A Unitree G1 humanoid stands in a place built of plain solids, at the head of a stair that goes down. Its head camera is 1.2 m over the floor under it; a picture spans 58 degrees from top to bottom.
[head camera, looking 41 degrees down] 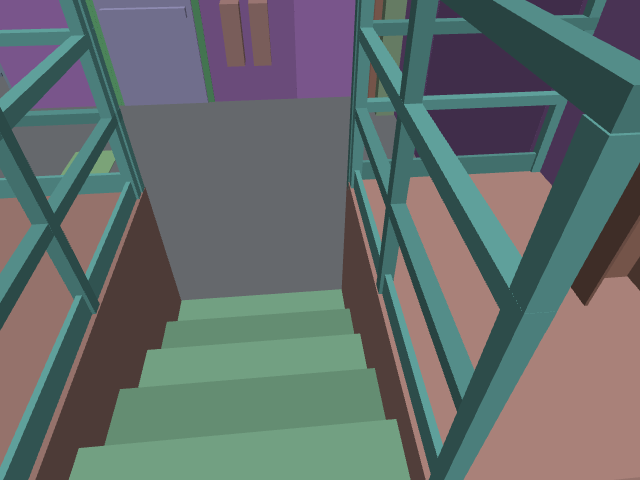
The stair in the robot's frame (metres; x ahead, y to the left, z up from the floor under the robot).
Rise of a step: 0.17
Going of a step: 0.30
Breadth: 1.02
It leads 5 degrees to the left of straight ahead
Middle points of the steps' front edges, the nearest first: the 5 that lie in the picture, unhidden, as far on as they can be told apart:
0.64 0.25 -0.17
0.94 0.28 -0.34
1.24 0.31 -0.51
1.54 0.33 -0.68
1.83 0.36 -0.85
